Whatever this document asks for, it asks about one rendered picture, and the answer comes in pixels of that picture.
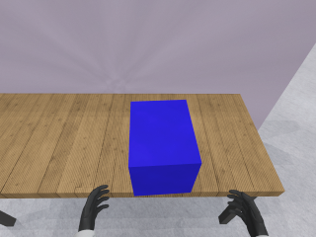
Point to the right robot hand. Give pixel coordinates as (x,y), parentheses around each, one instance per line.
(249,213)

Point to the carton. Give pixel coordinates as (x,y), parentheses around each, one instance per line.
(163,155)

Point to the table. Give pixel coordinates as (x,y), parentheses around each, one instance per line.
(64,145)

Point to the left robot hand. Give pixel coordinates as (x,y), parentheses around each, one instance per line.
(91,208)

